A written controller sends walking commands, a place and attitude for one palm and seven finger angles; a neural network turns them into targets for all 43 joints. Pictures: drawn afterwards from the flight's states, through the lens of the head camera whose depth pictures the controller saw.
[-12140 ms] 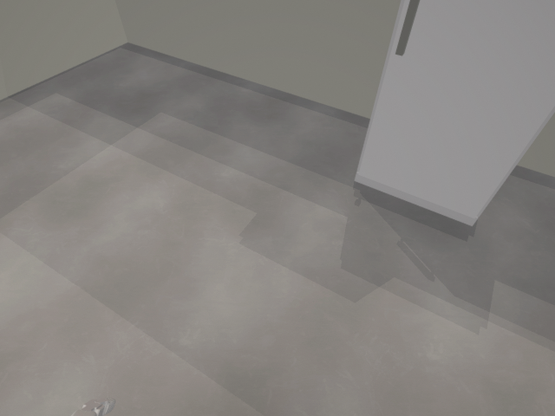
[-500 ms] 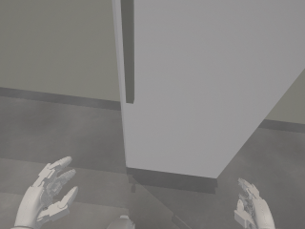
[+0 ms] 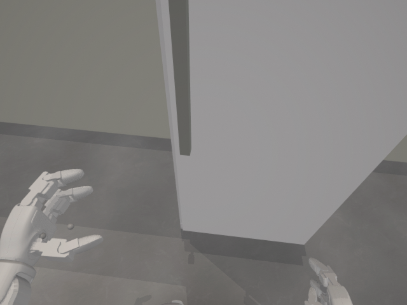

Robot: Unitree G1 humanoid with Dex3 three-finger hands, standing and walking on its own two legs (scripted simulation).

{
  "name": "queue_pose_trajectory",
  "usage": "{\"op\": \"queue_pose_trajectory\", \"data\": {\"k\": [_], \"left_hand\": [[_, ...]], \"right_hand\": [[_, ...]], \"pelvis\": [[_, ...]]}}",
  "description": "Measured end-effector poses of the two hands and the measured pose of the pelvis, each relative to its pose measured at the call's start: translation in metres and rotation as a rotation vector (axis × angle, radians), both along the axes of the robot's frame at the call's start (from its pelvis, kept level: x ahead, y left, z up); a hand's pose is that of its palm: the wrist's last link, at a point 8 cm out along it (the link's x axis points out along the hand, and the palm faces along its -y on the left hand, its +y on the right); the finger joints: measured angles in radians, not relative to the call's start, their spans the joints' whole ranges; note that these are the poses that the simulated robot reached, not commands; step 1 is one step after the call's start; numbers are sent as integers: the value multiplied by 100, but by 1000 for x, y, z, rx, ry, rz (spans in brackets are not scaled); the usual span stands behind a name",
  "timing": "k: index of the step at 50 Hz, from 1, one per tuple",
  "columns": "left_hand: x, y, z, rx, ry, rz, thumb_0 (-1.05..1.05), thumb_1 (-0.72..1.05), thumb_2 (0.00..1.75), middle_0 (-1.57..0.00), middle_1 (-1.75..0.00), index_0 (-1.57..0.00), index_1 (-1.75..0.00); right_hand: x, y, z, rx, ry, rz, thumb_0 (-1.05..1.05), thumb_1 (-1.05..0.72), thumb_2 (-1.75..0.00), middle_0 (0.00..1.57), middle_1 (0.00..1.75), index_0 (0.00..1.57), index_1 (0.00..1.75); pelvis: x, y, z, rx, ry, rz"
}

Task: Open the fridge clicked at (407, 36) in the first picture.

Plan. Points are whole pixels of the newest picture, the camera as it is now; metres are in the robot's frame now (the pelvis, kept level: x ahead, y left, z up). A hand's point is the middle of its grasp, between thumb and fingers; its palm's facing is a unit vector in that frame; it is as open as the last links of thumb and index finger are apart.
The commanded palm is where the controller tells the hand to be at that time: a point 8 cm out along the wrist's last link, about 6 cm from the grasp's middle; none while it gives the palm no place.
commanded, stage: raise the hand to about handle height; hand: left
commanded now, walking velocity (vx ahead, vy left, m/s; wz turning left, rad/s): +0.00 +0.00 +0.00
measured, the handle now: (184, 64) +0.50 +0.09 +0.23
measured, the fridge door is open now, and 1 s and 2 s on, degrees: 0 0 0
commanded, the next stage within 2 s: move the hooked fingers beside the handle in 1.14 s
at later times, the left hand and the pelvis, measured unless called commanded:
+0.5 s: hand (31, 201) +0.23 +0.28 +0.15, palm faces +0.02 -1.00 -0.06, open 13.9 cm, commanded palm +0.20 +0.33 +0.17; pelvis -0.03 +0.02 +0.02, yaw +1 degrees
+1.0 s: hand (32, 181) +0.25 +0.27 +0.18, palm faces +0.05 -1.00 -0.07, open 13.9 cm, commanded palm +0.21 +0.31 +0.19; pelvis -0.02 -0.01 +0.03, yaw +1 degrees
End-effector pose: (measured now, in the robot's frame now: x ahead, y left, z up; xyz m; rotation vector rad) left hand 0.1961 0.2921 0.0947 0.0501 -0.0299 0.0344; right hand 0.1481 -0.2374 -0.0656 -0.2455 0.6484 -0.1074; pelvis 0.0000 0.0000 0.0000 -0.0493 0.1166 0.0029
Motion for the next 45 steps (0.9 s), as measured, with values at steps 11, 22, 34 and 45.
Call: {"op": "queue_pose_trajectory", "data": {"k": [11,22,34,45], "left_hand": [[10,19,29,29,-55,-29,0,-28,40,-29,-106,-29,-106],[14,44,42,-3,62,-12,-1,-46,32,-30,-118,-30,-118],[19,59,93,34,-35,25,-1,-50,30,-30,-120,-30,-120],[23,29,79,22,-2,-29,-1,-50,30,-30,-120,-30,-120]], "right_hand": [[19,17,28,-35,-87,17,1,-91,-90,20,30,20,30],[13,38,36,11,-103,49,1,-90,-90,20,30,20,30],[-7,29,34,18,-70,37,1,-90,-90,20,30,20,30],[-9,6,34,7,-64,21,1,-90,-90,20,30,20,30]], "pelvis": [[-7,12,10,-6,-56,12],[-22,16,20,-2,-112,24],[-30,8,28,10,-152,30],[-25,-4,30,17,-149,22]]}}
